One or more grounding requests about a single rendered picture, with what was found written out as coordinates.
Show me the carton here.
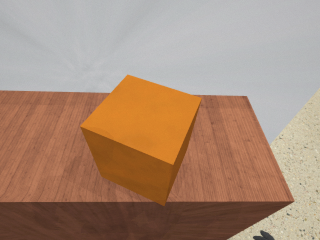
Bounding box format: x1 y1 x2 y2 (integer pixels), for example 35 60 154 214
80 75 202 206

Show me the pedestal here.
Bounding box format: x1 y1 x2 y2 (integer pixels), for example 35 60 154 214
0 90 295 240

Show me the right robot hand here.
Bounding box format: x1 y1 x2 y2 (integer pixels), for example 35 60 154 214
253 230 275 240

